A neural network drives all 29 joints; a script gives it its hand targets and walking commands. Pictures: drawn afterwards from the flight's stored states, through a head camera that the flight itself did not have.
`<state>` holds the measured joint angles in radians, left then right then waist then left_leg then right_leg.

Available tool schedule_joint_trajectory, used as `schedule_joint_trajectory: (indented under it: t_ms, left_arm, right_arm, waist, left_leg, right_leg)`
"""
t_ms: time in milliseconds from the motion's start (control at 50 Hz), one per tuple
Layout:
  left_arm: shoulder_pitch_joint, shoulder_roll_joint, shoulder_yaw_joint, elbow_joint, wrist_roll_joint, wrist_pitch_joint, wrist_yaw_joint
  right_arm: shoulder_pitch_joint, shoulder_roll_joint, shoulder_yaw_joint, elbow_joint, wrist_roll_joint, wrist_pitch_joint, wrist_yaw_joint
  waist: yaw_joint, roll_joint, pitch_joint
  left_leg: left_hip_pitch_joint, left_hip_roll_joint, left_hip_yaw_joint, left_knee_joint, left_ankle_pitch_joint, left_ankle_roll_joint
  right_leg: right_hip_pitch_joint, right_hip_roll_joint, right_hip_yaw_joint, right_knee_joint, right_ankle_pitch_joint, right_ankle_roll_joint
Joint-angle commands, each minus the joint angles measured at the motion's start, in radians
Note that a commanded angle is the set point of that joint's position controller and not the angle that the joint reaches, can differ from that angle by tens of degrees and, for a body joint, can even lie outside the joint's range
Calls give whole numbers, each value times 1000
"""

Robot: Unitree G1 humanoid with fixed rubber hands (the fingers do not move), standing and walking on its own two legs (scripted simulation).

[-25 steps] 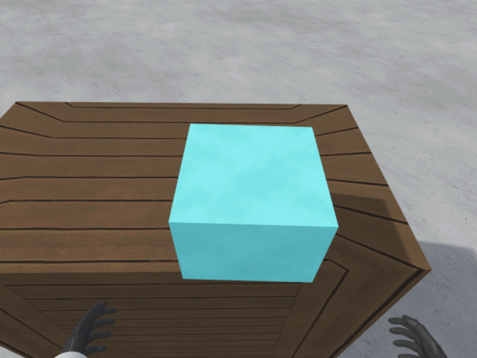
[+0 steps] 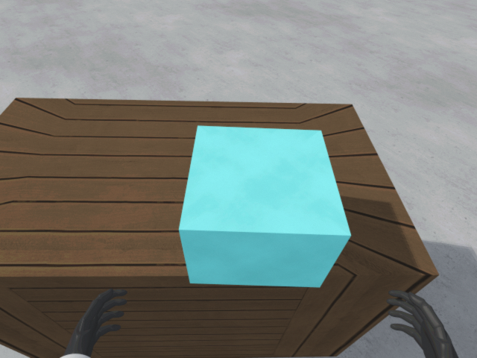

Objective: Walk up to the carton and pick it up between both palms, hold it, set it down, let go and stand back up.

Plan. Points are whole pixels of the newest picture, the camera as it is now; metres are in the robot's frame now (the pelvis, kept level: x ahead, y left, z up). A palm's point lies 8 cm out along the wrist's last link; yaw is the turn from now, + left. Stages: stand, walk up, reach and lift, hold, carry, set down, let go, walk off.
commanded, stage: reach and lift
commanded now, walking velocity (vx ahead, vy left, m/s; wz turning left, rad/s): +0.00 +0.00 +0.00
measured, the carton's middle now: (257, 204) +0.40 -0.02 +0.03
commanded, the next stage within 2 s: none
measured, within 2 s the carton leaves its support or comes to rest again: neither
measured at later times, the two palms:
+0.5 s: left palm (91, 324) +0.19 +0.23 +0.03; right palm (424, 329) +0.16 -0.23 +0.04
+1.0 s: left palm (106, 264) +0.26 +0.22 +0.07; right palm (415, 262) +0.24 -0.23 +0.09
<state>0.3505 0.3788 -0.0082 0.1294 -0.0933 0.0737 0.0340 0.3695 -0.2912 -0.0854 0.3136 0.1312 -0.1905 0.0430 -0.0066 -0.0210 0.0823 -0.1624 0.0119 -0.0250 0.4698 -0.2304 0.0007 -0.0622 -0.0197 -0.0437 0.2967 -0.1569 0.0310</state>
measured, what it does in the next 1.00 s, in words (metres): stands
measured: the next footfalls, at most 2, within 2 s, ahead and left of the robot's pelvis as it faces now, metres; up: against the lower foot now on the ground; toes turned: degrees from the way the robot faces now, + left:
none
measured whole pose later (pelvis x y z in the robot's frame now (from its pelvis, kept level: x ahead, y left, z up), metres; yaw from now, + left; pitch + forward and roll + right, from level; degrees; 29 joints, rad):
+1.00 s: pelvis +0.00 -0.01 +0.00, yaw +0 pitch -4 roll -2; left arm 0.06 0.38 0.03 -0.09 -0.28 0.39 0.03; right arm 0.12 -0.24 -0.07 -0.18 0.23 0.32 -0.12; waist -0.01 0.00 0.08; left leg -0.16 0.01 -0.03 0.46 -0.22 0.00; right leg -0.09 -0.02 -0.04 0.36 -0.18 0.03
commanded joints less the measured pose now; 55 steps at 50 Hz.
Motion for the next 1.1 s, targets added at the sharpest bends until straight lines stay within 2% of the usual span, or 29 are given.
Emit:
schedule_joint_trajectory:
  t_ms: [0,80,100,220,280,300,320,340,360,400,520,600,620,660,680,700,720,740,760,780,800,820,840,900,920,1000,1020,1040,1080]
  left_arm:
    - [9,45,17,-357,-102,-86,14]
    - [-27,61,19,-354,-132,-85,7]
    - [0,63,20,-382,-148,-86,7]
    - [-91,78,17,-440,-198,-92,-4]
    - [-101,80,16,-456,-204,-78,-3]
    - [-72,79,10,-499,-207,-74,2]
    - [-112,85,14,-503,-206,-67,4]
    - [-73,90,23,-520,-214,-69,6]
    - [-191,120,29,-526,-232,-50,4]
    - [-142,82,19,-516,-228,-29,7]
    - [-295,114,46,-550,-251,33,24]
    - [-321,131,89,-550,-249,64,31]
    - [-385,143,86,-562,-258,81,27]
    - [-391,154,111,-491,-271,108,13]
    - [-406,145,115,-492,-265,122,11]
    - [-447,152,116,-512,-266,134,10]
    - [-524,171,129,-507,-268,148,12]
    - [-473,168,136,-515,-269,161,9]
    - [-484,155,141,-497,-268,175,4]
    - [-354,139,164,-499,-250,184,-1]
    - [-486,173,164,-534,-257,207,-7]
    - [-513,179,183,-527,-247,216,-10]
    - [-592,185,185,-482,-257,228,-13]
    - [-599,188,203,-505,-256,260,-19]
    - [-655,212,223,-525,-254,260,-18]
    - [-650,189,233,-484,-236,298,-34]
    - [-688,194,234,-470,-239,312,-41]
    - [-699,182,216,-451,-233,329,-44]
    - [-815,194,225,-430,-234,345,-45]
  right_arm:
    - [53,-22,-53,-322,84,-14,-20]
    - [37,-12,-45,-432,87,23,-34]
    - [63,-8,-53,-475,99,32,-44]
    - [36,34,-52,-597,87,105,-73]
    - [27,54,-32,-600,106,147,-86]
    - [50,49,-41,-629,119,151,-89]
    - [3,45,-32,-656,116,162,-92]
    - [35,44,-44,-659,115,168,-94]
    - [-67,28,-42,-688,112,190,-103]
    - [-28,30,-43,-672,120,213,-104]
    - [-180,5,-72,-743,113,285,-104]
    - [-193,11,-64,-746,122,313,-112]
    - [-265,-17,-80,-790,120,322,-121]
    - [-278,-4,-50,-766,123,350,-132]
    - [-309,-4,-54,-775,116,365,-134]
    - [-308,-4,-51,-750,132,381,-138]
    - [-408,-18,-69,-778,120,398,-139]
    - [-355,0,-51,-760,123,410,-144]
    - [-378,-25,-55,-767,124,414,-144]
    - [-250,-11,-26,-735,144,413,-150]
    - [-383,-42,-57,-757,134,426,-160]
    - [-421,-33,-58,-752,131,439,-164]
    - [-481,-53,-75,-719,131,446,-162]
    - [-490,-51,-63,-729,136,466,-171]
    - [-540,-52,-67,-739,144,474,-169]
    - [-510,-62,-60,-663,144,488,-179]
    - [-538,-70,-64,-663,146,493,-182]
    - [-545,-72,-70,-621,155,505,-184]
    - [-655,-81,-71,-609,156,515,-182]
  waist:
    - [32,115,-179]
    - [47,77,-166]
    - [38,85,-167]
    - [36,51,-162]
    - [45,95,-163]
    - [27,102,-157]
    - [41,126,-186]
    - [35,109,-176]
    - [35,97,-180]
    - [26,119,-161]
    - [36,125,-192]
    - [59,100,-208]
    - [41,104,-235]
    - [50,54,-198]
    - [59,57,-200]
    - [46,85,-208]
    - [46,67,-229]
    - [47,82,-222]
    - [44,57,-241]
    - [52,62,-228]
    - [32,64,-281]
    - [42,71,-262]
    - [30,66,-261]
    - [20,68,-291]
    - [43,62,-323]
    - [13,78,-307]
    - [12,58,-314]
    - [6,87,-293]
    - [6,79,-297]
  left_leg:
    - [202,-6,32,-178,344,-92]
    - [156,-9,43,-186,264,-72]
    - [162,-10,45,-184,274,-66]
    - [123,-10,42,-209,108,-45]
    - [99,1,36,-205,142,-55]
    - [105,4,26,-212,144,-59]
    - [109,6,30,-204,161,-65]
    - [98,2,27,-204,166,-64]
    - [78,2,29,-201,129,-56]
    - [62,9,14,-211,102,-61]
    - [-18,11,24,-234,-27,-42]
    - [-30,7,36,-219,17,-30]
    - [-29,4,42,-212,12,-29]
    - [-44,0,45,-217,-5,-13]
    - [-45,-5,53,-220,-30,-8]
    - [-45,-5,50,-221,-28,-12]
    - [-53,-4,55,-223,-38,-3]
    - [-50,-5,55,-218,-13,-4]
    - [-36,-6,58,-207,27,-12]
    - [8,-7,53,-199,109,-19]
    - [26,-9,56,-190,138,-22]
    - [14,-10,53,-191,138,-22]
    - [-7,-9,58,-191,112,-22]
    - [6,-10,59,-186,141,-15]
    - [7,-13,70,-181,154,-11]
    - [37,-10,65,-169,219,-25]
    - [41,-8,63,-164,227,-24]
    - [42,-6,63,-174,205,-27]
    - [23,-5,68,-174,183,-28]
  right_leg:
    - [9,78,58,-66,75,-84]
    - [1,74,62,-59,16,-75]
    - [1,72,62,-57,48,-70]
    - [-12,65,73,-51,-68,-70]
    - [-1,62,81,-40,-39,-83]
    - [0,66,72,-36,-12,-78]
    - [-3,65,78,-35,-16,-84]
    - [1,69,70,-36,-6,-78]
    - [-7,62,76,-29,-31,-81]
    - [5,69,73,-21,-32,-89]
    - [7,57,82,3,-97,-85]
    - [17,51,81,26,-43,-78]
    - [12,46,81,28,-48,-80]
    - [21,38,87,17,-59,-72]
    - [16,34,95,15,-81,-71]
    - [14,30,89,17,-85,-74]
    - [3,23,96,18,-91,-72]
    - [26,21,92,20,-66,-70]
    - [23,30,91,20,-42,-70]
    - [45,36,89,17,19,-68]
    - [45,37,89,24,54,-71]
    - [50,36,88,26,49,-68]
    - [33,33,87,24,18,-67]
    - [61,28,83,25,58,-64]
    - [58,24,88,28,47,-59]
    - [76,35,80,28,115,-60]
    - [73,40,77,29,115,-53]
    - [60,40,76,17,95,-62]
    - [45,39,72,20,80,-62]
